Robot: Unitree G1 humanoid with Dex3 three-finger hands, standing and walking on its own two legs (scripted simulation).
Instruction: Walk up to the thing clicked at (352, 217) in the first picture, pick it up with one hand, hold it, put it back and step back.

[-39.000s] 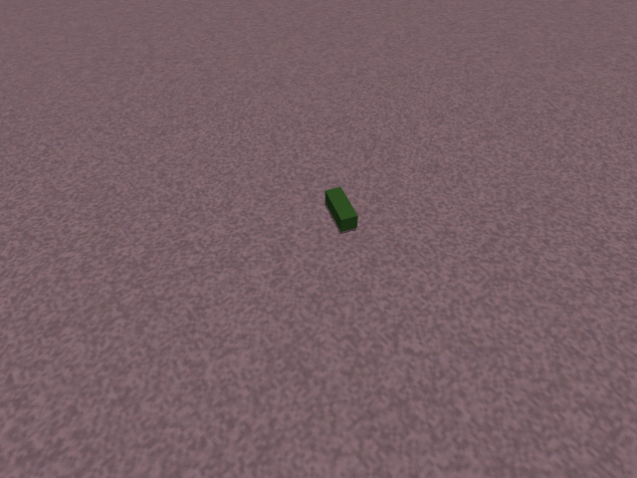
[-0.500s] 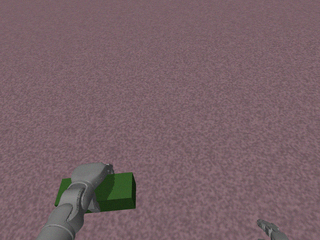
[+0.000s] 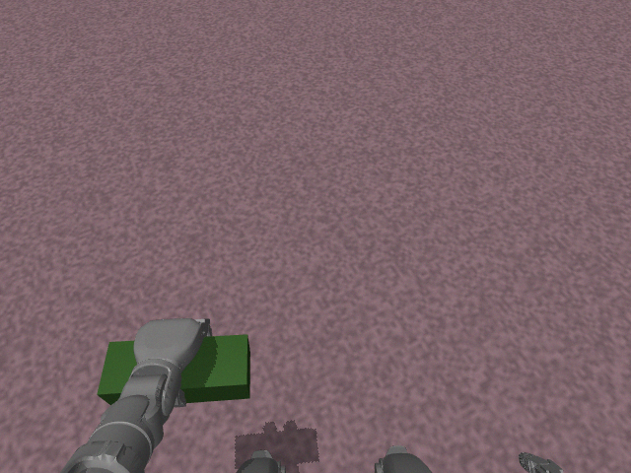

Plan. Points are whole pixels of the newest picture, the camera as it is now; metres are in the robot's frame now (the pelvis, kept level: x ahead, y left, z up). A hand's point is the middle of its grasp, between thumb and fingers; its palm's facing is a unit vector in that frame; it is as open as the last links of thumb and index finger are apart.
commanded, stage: crouch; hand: left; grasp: from above
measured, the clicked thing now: (181, 371) +0.31 +0.23 -0.15
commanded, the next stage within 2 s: lower in 1.40 s
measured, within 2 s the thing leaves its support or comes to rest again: neither
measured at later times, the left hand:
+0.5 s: hand (207, 384) +0.33 +0.24 -0.36, palm faces -0.46 +0.00 -0.89, open 10.6 cm
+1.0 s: hand (215, 392) +0.35 +0.25 -0.48, palm faces -0.46 -0.02 -0.89, open 10.7 cm
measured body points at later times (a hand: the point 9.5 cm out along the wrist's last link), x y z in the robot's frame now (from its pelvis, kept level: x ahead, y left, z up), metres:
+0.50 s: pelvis -0.04 +0.00 -0.21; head +0.15 +0.02 +0.20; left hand +0.35 +0.24 -0.31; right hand +0.03 -0.27 -0.34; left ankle +0.03 +0.13 -0.68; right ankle +0.03 -0.15 -0.68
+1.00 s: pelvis -0.05 +0.00 -0.30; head +0.17 +0.03 +0.09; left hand +0.37 +0.25 -0.43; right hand +0.04 -0.29 -0.43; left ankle +0.03 +0.13 -0.68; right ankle +0.03 -0.15 -0.68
